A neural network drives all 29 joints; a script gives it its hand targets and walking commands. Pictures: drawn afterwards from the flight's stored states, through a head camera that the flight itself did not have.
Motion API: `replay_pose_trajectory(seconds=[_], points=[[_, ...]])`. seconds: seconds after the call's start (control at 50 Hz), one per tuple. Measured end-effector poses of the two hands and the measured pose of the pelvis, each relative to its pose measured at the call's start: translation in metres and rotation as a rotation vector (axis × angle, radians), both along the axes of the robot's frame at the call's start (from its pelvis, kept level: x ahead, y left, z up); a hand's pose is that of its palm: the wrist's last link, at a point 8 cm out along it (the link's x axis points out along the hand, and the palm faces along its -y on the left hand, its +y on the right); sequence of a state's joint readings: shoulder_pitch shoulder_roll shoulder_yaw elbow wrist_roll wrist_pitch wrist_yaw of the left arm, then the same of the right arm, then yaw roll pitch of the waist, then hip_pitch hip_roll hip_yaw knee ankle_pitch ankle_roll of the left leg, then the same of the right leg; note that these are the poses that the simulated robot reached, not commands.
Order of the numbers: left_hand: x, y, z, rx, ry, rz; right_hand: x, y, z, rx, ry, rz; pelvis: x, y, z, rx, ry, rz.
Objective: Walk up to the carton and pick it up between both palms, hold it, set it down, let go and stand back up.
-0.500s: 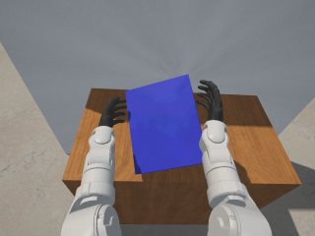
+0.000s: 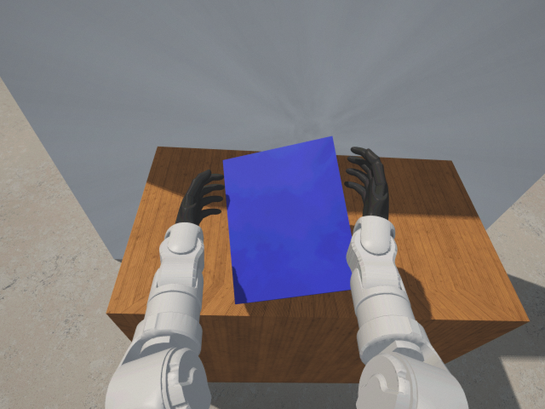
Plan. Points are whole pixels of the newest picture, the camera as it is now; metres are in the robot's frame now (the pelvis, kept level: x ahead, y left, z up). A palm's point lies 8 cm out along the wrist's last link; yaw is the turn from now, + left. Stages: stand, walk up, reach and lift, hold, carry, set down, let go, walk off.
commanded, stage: set down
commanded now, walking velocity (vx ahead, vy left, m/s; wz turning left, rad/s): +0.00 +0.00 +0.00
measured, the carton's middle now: (293, 225) +0.42 -0.05 -0.01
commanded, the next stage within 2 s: none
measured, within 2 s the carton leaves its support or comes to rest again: neither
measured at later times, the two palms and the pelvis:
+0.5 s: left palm (195, 217) +0.40 +0.12 +0.04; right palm (376, 207) +0.38 -0.15 +0.09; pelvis +0.00 +0.00 +0.00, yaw +0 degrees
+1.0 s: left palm (197, 216) +0.41 +0.11 +0.03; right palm (375, 206) +0.39 -0.16 +0.09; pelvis +0.01 +0.00 +0.00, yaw +0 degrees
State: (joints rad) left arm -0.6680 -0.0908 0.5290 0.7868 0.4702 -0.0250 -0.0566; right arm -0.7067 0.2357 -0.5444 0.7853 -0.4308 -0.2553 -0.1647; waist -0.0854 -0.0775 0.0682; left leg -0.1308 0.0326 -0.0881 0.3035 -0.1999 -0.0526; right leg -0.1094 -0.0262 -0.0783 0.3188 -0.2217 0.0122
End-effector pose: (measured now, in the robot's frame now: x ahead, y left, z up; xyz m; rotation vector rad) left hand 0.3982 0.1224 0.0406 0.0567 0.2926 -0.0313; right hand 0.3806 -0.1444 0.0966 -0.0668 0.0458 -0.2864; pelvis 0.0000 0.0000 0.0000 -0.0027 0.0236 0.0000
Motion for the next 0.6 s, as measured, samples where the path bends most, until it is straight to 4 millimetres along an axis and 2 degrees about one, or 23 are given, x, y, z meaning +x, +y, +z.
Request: replay_pose_trajectory(seconds=[0.6], points=[[0.0074, -0.0061, -0.0037, -0.020, -0.007, -0.024, 0.0031, -0.0082, -0.0061, -0.017, 0.011, -0.011, 0.0025, -0.0015, -0.0004, 0.002, 0.026, -0.001]])
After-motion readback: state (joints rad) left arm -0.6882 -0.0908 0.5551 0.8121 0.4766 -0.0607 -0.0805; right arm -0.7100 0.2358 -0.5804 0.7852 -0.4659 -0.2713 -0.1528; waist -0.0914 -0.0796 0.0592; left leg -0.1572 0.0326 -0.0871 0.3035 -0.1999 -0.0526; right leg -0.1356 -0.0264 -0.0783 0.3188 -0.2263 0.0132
